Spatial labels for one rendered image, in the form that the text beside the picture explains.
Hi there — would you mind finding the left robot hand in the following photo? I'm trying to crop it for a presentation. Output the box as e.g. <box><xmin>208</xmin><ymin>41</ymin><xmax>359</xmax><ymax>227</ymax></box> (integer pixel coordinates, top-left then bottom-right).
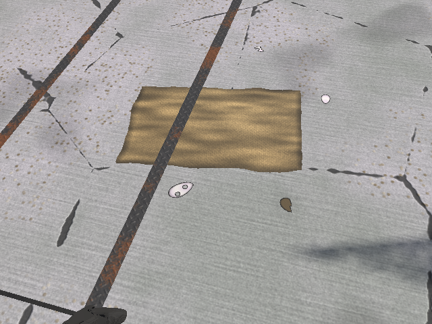
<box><xmin>62</xmin><ymin>305</ymin><xmax>127</xmax><ymax>324</ymax></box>

